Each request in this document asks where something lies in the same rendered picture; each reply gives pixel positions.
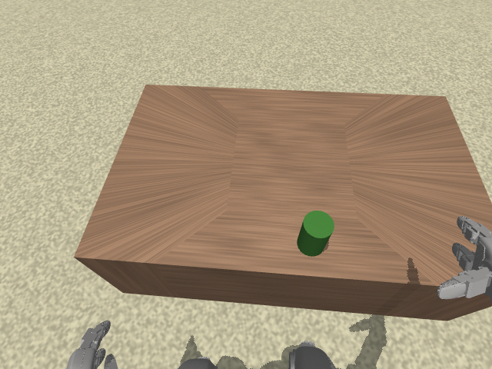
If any left robot hand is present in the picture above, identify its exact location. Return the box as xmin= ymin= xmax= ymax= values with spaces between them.
xmin=66 ymin=321 xmax=118 ymax=369

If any can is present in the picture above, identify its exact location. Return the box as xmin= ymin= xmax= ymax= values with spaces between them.
xmin=297 ymin=211 xmax=334 ymax=257

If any right robot hand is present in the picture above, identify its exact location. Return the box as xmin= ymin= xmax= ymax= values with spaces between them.
xmin=437 ymin=216 xmax=492 ymax=299

